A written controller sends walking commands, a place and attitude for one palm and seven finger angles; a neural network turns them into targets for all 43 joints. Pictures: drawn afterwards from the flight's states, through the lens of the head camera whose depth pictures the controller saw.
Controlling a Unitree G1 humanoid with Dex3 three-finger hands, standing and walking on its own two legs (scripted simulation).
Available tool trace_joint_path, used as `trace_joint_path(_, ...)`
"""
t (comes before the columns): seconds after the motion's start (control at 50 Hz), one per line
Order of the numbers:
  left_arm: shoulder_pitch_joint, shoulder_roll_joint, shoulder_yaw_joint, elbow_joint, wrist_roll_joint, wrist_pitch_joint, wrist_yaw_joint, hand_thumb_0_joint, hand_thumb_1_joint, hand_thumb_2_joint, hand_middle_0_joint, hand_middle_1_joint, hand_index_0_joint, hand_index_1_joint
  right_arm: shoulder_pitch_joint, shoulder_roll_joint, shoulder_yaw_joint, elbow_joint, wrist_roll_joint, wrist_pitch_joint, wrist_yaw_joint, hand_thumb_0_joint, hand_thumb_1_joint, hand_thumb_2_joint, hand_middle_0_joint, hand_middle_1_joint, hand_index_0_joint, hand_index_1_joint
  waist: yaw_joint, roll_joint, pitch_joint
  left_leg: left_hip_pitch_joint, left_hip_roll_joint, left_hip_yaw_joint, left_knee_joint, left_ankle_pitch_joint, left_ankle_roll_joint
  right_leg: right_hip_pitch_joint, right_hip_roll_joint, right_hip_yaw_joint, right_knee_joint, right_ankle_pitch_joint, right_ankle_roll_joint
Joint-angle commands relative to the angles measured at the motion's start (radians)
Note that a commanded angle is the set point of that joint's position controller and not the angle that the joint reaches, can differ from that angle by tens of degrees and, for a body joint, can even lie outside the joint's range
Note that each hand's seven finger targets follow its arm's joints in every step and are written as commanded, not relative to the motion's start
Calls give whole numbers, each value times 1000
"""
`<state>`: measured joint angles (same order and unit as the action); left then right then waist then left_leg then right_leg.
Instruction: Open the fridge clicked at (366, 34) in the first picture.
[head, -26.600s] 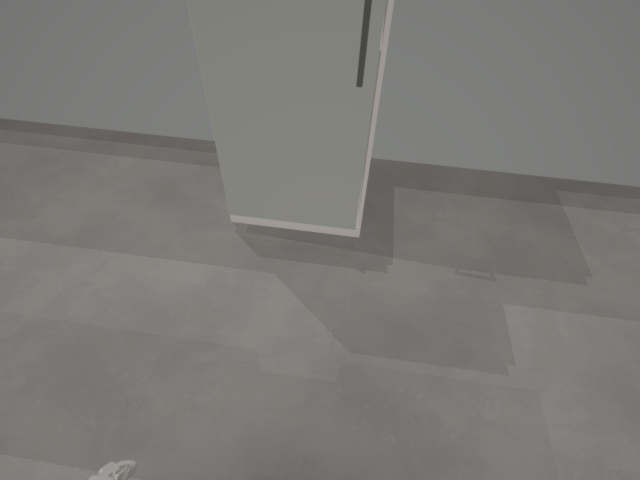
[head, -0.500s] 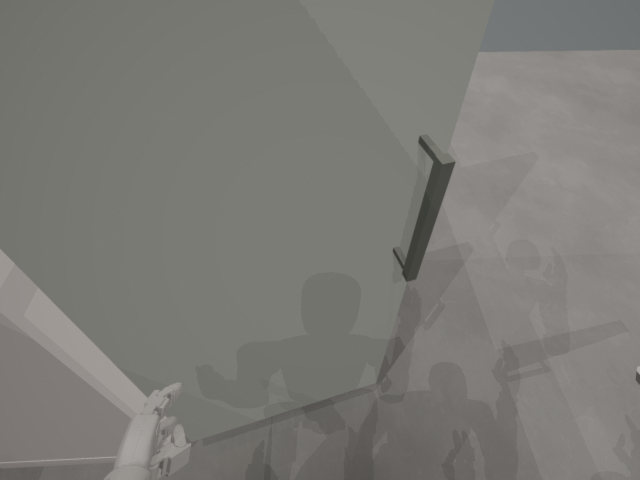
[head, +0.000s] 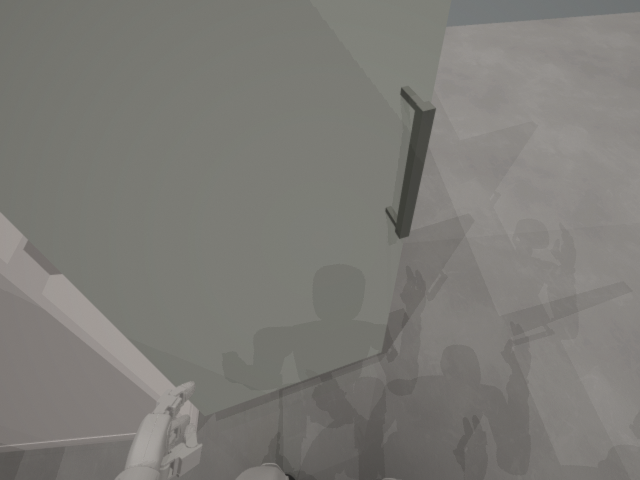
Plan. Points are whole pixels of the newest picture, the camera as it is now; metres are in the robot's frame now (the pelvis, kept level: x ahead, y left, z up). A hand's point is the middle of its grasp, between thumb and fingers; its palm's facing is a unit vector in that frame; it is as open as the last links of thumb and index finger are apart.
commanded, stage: step back with the hand held close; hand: right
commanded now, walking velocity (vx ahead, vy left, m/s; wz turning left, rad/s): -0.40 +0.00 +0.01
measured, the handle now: (405, 171) +0.51 -0.10 +0.10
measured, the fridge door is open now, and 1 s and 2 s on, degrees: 75 75 75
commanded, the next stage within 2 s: stop stepping back and stand still in 0.66 s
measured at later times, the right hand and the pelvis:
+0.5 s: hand out of the picture +0.12 -0.28 +0.18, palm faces +0.42 +0.77 -0.48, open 7.4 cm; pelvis -0.08 -0.01 +0.00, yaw -2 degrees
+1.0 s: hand out of the picture -0.02 -0.29 +0.18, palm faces +0.44 +0.81 -0.38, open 7.4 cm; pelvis -0.21 -0.02 +0.01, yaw +1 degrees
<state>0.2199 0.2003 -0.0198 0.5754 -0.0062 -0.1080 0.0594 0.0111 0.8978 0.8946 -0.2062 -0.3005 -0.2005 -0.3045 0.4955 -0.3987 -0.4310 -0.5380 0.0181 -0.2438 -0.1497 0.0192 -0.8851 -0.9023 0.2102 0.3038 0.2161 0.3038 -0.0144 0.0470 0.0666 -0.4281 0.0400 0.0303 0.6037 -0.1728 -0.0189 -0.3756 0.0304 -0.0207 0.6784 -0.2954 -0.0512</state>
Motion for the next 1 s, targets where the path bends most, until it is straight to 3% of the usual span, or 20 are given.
trace_joint_path(0.0, -78, 139, 64, -177, 1, -75, 24, 0, 900, 900, -200, -300, -200, -300, -31, -216, -205, -233, -10, -93, -29, 0, -900, -900, 200, 300, 200, 300, -10, -299, -151, 451, -14, -48, 205, 36, -1, -401, -254, 271, -393, -246, -89)
trace_joint_path(0.12, -42, 147, 79, -137, -3, -94, 17, 0, 900, 900, -200, -300, -200, -300, -54, -173, -151, -117, 7, -100, 3, 0, -900, -900, 200, 300, 200, 300, 0, -80, -107, 284, 28, -126, 26, 196, 27, -200, -211, 193, -199, 77, -39)
trace_joint_path(0.18, -41, 143, 86, -125, -1, -89, 16, 0, 900, 900, -200, -300, -200, -300, -106, -165, -110, -119, 5, -95, 6, 0, -900, -900, 200, 300, 200, 300, 7, -35, -162, 199, 111, -234, -26, 293, 64, -104, -144, 125, -106, 71, -2)
trace_joint_path(0.24, -40, 116, 81, -132, 2, -62, 1, 0, 900, 900, -200, -300, -200, -300, -79, -214, -133, -171, 13, -89, -5, 0, -900, -900, 200, 300, 200, 300, 7, 89, -212, 112, 244, -354, -191, 121, 131, -31, -64, 68, 50, -107, 28)
trace_joint_path(0.3, -58, 87, 69, -119, 2, -31, -9, 0, 900, 900, -200, -300, -200, -300, -6, -259, -186, -237, 24, -83, -24, 0, -900, -900, 200, 300, 200, 300, -15, 163, -234, 75, 338, -351, -282, 34, 207, -1, -37, 69, 287, -210, 45)
trace_joint_path(0.36, -84, 87, 53, -143, 4, -20, -1, 0, 900, 900, -200, -300, -200, -300, 39, -271, -224, -287, 26, -81, -28, 0, -900, -900, 200, 300, 200, 300, 3, 92, -208, 86, 250, -222, -144, 197, 137, 45, -67, 64, -28, -115, 37)
trace_joint_path(0.38, -103, 95, 58, -138, 4, -23, 15, 0, 900, 900, -200, -300, -200, -300, 42, -271, -222, -303, 22, -88, -27, 0, -900, -900, 200, 300, 200, 300, 13, -47, -178, 82, 183, -161, -13, 214, 86, 66, -84, 70, -240, 35, 26)
trace_joint_path(0.4, -91, 129, 70, -152, 10, -35, 21, 0, 900, 900, -200, -300, -200, -300, 46, -266, -236, -334, 21, -98, -26, 0, -900, -900, 200, 300, 200, 300, 9, -289, -199, 81, 41, -89, 211, 110, 24, 45, -228, 250, -382, 203, -30)
trace_joint_path(0.42, -94, 118, 81, -158, 24, -58, 21, 0, 900, 900, -200, -300, -200, -300, 5, -260, -225, -360, 12, -112, -27, 0, -900, -900, 200, 300, 200, 300, 20, -483, -211, -5, -48, -45, 437, -274, -5, 42, -391, 379, -359, 476, -89)
trace_joint_path(0.46, -58, 112, 83, -115, 35, -103, 19, 0, 900, 900, -200, -300, -200, -300, 15, -264, -258, -313, 30, -131, -26, 0, -900, -900, 200, 300, 200, 300, 22, -378, -234, 12, -53, -126, 677, -358, 2, -39, -421, 307, -350, 354, -123)
trace_joint_path(0.52, -22, 124, 105, -68, 17, -120, 5, 0, 900, 900, -200, -300, -200, -300, -19, -176, -179, -261, 46, -109, -15, 0, -900, -900, 200, 300, 200, 300, 26, -236, -195, -78, -66, -58, 488, -350, -11, 153, -348, 212, -269, 571, -112)
trace_joint_path(0.64, -59, 127, 84, -47, 6, -152, -3, 0, 900, 900, -200, -300, -200, -300, -114, -141, -82, -175, 43, -78, 2, 0, -900, -900, 200, 300, 200, 300, 20, -262, -155, 101, -57, 7, 70, -313, -14, 86, -316, 235, -387, 34, -69)
trace_joint_path(0.7, -87, 119, 73, -68, 12, -148, -7, 0, 900, 900, -200, -300, -200, -300, -94, -185, -111, -173, 37, -83, 15, 0, -900, -900, 200, 300, 200, 300, -5, -245, -172, 275, -60, 50, -196, -97, 2, 12, -247, 194, -323, -117, -27)
trace_joint_path(0.76, -82, 96, 67, -99, 1, -132, -7, 0, 900, 900, -200, -300, -200, -300, -22, -277, -181, -188, 48, -100, 23, 0, -900, -900, 200, 300, 200, 300, -31, -5, -174, 213, 117, -34, -345, -27, 106, 10, -85, -7, 63, -224, 56)
trace_joint_path(0.78, -68, 88, 68, -113, 7, -117, -8, 0, 900, 900, -200, -300, -200, -300, 6, -332, -214, -199, 45, -96, 13, 0, -900, -900, 200, 300, 200, 300, -33, 146, -209, 136, 303, -232, -393, 11, 205, -26, -1, -56, 436, -233, 86)
trace_joint_path(0.8, -35, 108, 86, -104, -19, -102, -6, 0, 900, 900, -200, -300, -200, -300, -2, -249, -144, -177, 59, -69, 16, 0, -900, -900, 200, 300, 200, 300, -25, 238, -179, 57, 384, -336, -384, -14, 265, -103, 4, 50, 649, -236, 80)
trace_joint_path(0.84, -93, 77, 62, -120, -21, -70, 4, 0, 900, 900, -200, -300, -200, -300, -22, -250, -177, -213, 50, -43, 2, 0, -900, -900, 200, 300, 200, 300, 10, 149, -123, 52, 332, -245, -330, 10, 255, -118, -83, 107, 647, -162, 66)
trace_joint_path(0.88, -132, 70, 37, -133, -3, -55, 21, 0, 900, 900, -200, -300, -200, -300, -60, -251, -165, -209, 40, -38, -11, 0, -900, -900, 200, 300, 200, 300, 20, 78, -81, 60, 267, -123, -304, -118, 173, -41, -122, 72, 308, -185, 47)
trace_joint_path(0.92, -89, 104, 53, -88, 9, -66, 32, 0, 900, 900, -200, -300, -200, -300, -65, -198, -140, -97, 18, -36, -26, 0, -900, -900, 200, 300, 200, 300, 30, 4, -72, 26, 212, -128, -240, -207, 134, 86, -99, 45, -15, -90, 26)
trace_joint_path(0.98, -20, 143, 80, -96, 5, -111, 39, 0, 900, 900, -200, -300, -200, -300, -90, -162, -80, -123, 11, -62, -33, 0, -900, -900, 200, 300, 200, 300, 30, -296, -87, 108, 32, -53, 69, -178, 61, 190, -133, 92, -457, 20, 2)
